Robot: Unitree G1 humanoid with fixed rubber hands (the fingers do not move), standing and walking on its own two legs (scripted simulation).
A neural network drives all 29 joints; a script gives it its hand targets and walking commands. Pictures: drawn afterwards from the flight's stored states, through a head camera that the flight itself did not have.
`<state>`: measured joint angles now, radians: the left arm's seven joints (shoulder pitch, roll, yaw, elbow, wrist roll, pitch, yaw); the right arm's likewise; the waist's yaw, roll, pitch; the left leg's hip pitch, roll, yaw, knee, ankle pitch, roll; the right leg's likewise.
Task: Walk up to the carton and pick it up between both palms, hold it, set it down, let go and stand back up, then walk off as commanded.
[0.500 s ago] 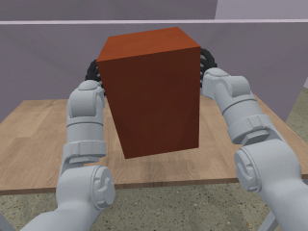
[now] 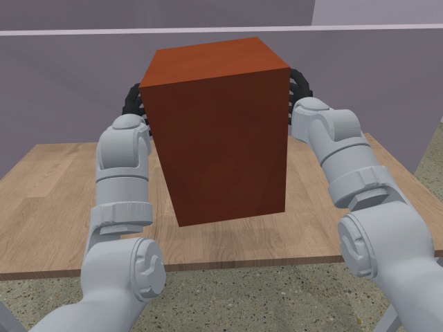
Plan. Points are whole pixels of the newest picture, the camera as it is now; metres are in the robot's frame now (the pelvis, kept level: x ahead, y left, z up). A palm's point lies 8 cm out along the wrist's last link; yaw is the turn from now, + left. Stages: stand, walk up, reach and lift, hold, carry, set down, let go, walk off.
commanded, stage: hold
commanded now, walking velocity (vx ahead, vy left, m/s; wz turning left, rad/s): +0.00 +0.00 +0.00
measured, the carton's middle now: (219, 128) +0.39 +0.01 +0.25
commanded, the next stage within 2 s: none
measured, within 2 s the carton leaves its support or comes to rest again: neither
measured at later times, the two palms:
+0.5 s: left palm (133, 126) +0.37 +0.15 +0.27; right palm (299, 109) +0.37 -0.13 +0.29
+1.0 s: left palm (134, 126) +0.37 +0.15 +0.27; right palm (300, 110) +0.37 -0.13 +0.29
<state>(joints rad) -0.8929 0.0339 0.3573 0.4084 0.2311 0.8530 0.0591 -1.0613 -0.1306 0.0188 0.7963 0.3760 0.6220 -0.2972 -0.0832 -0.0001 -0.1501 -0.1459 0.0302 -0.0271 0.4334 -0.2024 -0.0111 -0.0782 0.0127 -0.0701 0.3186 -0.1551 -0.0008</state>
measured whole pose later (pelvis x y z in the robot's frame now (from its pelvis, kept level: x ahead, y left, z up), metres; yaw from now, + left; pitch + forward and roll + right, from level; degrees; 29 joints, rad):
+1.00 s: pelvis +0.00 +0.00 +0.00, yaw +0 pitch -5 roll -2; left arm -0.89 0.03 0.36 0.41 0.23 0.85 0.06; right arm -1.06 -0.13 0.01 0.80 0.38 0.63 -0.30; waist -0.08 0.00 -0.15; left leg -0.14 0.03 -0.03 0.44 -0.21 -0.01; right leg -0.08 0.01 -0.07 0.32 -0.16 0.00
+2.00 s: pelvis +0.00 +0.00 +0.00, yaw +0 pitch -5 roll -2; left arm -0.90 0.03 0.35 0.43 0.23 0.85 0.06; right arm -1.07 -0.13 0.00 0.81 0.37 0.63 -0.29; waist -0.08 0.00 -0.15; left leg -0.16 0.03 -0.03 0.44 -0.20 -0.01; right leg -0.09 0.02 -0.07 0.33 -0.16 0.00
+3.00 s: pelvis +0.00 +0.00 +0.00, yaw +0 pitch -5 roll -2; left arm -0.90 0.02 0.37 0.41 0.25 0.87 0.06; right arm -1.07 -0.13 0.00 0.81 0.37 0.64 -0.30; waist -0.07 0.00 -0.16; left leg -0.14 0.03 -0.02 0.44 -0.21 -0.01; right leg -0.08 0.01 -0.06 0.33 -0.16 0.00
